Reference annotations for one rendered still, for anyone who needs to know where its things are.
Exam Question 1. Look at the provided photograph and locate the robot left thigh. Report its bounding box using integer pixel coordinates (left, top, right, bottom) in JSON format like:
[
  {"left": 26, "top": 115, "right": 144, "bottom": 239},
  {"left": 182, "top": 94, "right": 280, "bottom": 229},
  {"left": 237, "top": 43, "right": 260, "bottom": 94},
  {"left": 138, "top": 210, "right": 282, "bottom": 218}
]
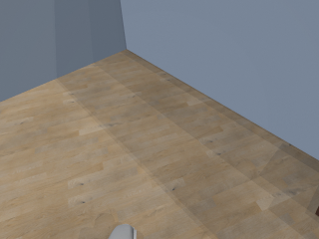
[{"left": 108, "top": 224, "right": 137, "bottom": 239}]

